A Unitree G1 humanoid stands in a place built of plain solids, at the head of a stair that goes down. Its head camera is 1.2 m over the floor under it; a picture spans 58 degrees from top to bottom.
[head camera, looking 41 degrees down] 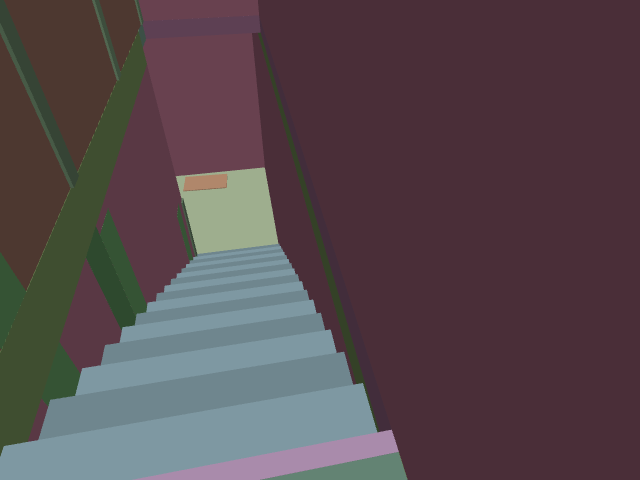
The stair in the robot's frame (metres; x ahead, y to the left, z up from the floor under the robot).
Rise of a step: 0.18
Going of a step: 0.26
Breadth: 1.17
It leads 11 degrees to the left of straight ahead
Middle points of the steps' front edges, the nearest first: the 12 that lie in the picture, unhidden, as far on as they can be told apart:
0.71 0.42 -0.18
0.97 0.47 -0.36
1.23 0.52 -0.55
1.48 0.57 -0.73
1.74 0.62 -0.91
1.99 0.67 -1.09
2.25 0.72 -1.28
2.50 0.76 -1.46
2.76 0.81 -1.64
3.02 0.86 -1.82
3.27 0.91 -2.01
3.53 0.96 -2.19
